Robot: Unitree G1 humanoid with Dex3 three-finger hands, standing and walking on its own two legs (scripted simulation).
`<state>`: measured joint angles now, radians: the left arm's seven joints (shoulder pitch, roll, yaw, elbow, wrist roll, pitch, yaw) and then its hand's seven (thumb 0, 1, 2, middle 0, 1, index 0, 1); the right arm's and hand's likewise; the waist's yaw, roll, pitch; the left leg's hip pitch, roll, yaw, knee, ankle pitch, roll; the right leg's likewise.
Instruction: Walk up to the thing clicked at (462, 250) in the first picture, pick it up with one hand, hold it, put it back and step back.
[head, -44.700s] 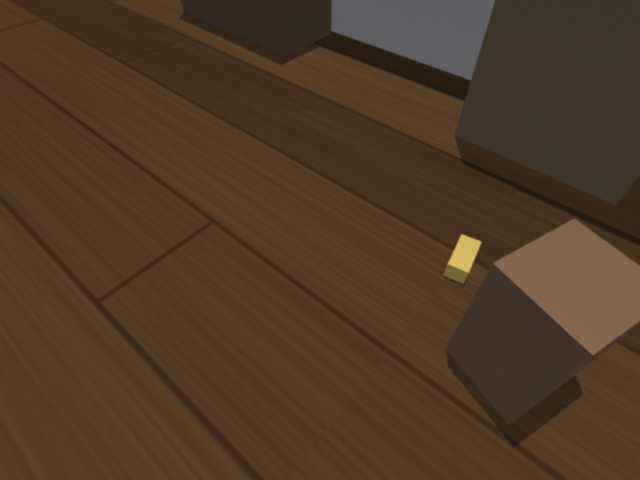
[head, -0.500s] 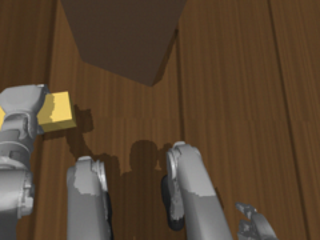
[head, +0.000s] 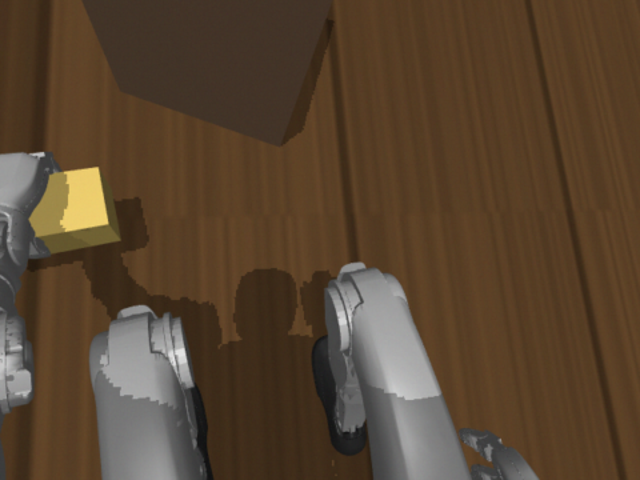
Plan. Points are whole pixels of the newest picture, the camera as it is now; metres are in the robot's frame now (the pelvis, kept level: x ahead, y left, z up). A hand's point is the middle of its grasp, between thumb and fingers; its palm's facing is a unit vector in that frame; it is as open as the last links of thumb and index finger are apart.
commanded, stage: crouch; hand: left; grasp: from above
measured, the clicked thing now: (37, 217) +0.46 +0.28 -0.21
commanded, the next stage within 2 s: lower in 0.08 s
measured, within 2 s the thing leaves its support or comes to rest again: neither
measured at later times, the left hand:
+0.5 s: hand (40, 221) +0.46 +0.28 -0.23, palm faces -0.49 -0.07 -0.87, open 10.8 cm
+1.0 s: hand (58, 222) +0.47 +0.28 -0.28, palm faces -0.48 -0.10 -0.87, open 10.8 cm
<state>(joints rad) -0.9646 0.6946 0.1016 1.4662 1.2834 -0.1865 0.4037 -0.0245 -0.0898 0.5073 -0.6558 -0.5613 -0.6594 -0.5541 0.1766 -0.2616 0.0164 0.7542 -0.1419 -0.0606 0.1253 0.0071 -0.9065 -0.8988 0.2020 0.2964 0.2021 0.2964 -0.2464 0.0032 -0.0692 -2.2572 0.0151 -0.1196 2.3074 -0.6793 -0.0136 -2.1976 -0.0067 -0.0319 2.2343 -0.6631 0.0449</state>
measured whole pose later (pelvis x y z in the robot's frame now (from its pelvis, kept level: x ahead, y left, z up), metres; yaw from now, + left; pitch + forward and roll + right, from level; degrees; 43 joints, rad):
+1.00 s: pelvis +0.01 +0.00 -0.05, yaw -4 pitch +33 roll -10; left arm -1.01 0.85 0.17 1.61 1.32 -0.24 0.52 -0.02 -0.10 0.51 -0.67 -0.55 -0.67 -0.55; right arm 0.12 -0.29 0.13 0.74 -0.22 -0.12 0.19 0.00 -0.91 -0.90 0.20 0.30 0.20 0.30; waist -0.31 -0.06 0.06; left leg -2.37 0.01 -0.20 2.52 -0.73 -0.03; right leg -2.29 0.02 -0.08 2.40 -0.69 0.06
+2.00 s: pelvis +0.00 +0.01 -0.06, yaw -7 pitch +29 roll -13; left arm -1.04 0.98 0.16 1.76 1.34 -0.26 0.60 0.00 -0.19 0.80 -0.49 -0.71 -0.46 -0.74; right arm 0.12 -0.33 0.23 0.70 -0.28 -0.18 0.22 0.01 -0.90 -0.90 0.20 0.30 0.20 0.30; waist -0.36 -0.10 0.11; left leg -2.36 0.01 -0.25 2.56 -0.72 -0.02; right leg -2.26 0.03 -0.12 2.39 -0.66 0.06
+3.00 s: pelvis +0.01 +0.00 -0.05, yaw -5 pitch +33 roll -12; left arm -0.91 0.83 0.18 1.40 1.28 -0.18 0.54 0.00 -0.55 1.01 -0.09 -1.02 -0.08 -1.02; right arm 0.16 -0.31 0.13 0.73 -0.21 -0.13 0.26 0.01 -0.91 -0.90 0.20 0.30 0.20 0.30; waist -0.29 -0.02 -0.02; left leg -2.36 0.00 -0.22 2.50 -0.73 -0.03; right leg -2.27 0.02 -0.11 2.36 -0.69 0.05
